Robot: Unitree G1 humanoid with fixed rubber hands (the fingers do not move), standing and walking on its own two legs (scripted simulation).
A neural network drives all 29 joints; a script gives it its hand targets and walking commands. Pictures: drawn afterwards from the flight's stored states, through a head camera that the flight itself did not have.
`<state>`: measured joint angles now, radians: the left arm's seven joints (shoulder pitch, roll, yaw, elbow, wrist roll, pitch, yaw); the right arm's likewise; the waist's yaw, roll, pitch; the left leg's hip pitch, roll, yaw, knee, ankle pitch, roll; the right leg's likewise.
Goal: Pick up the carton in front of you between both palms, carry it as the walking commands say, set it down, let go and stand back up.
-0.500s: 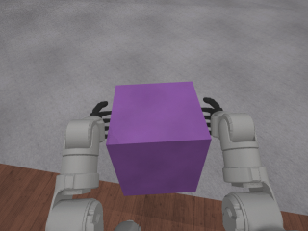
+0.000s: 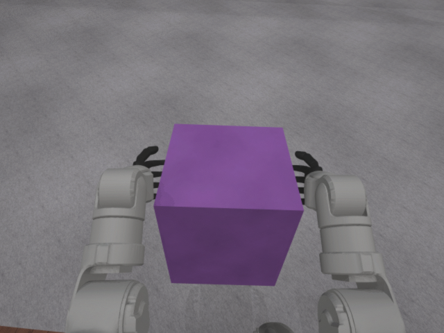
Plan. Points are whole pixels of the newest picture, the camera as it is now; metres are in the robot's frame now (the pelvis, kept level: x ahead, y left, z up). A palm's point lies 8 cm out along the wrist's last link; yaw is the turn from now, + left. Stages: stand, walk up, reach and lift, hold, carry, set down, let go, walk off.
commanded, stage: carry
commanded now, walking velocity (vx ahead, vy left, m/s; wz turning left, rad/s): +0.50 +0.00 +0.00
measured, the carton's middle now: (225, 206) +0.36 +0.00 +0.00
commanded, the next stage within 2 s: none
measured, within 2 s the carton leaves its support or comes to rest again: neither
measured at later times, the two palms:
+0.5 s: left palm (170, 88) +0.64 +0.12 +0.09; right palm (291, 82) +0.66 -0.18 +0.09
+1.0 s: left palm (167, 40) +0.91 +0.15 +0.07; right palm (265, 43) +0.89 -0.15 +0.07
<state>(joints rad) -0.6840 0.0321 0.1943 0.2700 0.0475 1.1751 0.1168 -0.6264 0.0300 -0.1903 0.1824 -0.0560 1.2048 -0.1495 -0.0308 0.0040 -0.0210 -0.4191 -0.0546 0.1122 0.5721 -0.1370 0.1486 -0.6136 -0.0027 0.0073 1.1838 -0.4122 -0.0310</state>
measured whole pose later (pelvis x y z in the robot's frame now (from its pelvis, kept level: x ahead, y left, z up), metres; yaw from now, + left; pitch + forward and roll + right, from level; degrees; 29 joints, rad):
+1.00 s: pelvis +0.58 +0.00 +0.00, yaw -1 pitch +6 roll -1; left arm -0.50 -0.05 0.22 0.05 0.08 1.21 0.11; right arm -0.44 0.13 -0.21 -0.03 -0.10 1.21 -0.15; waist -0.02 0.01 -0.05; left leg -0.32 0.01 0.14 0.38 -0.17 0.08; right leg -0.53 -0.03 -0.05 1.01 -0.38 0.01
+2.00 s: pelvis +0.92 -0.03 -0.02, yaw +0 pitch +4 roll +0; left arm -0.19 -0.12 0.15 -0.02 0.18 1.00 0.04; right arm -0.18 0.14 -0.12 -0.02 -0.16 1.01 -0.07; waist -0.01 0.00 -0.14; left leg -0.31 0.04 0.15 0.57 -0.33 0.01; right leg -0.25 -0.07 -0.17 0.56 -0.38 0.00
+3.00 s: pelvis +0.86 -0.04 -0.01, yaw +0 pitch +1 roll +0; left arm -0.26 -0.15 0.24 0.23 0.27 0.73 0.00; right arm -0.27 0.15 -0.19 0.23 -0.25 0.74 -0.02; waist 0.00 0.00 -0.11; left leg -0.33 0.06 0.15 0.51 -0.20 0.01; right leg -0.27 -0.05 -0.18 0.53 -0.27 -0.03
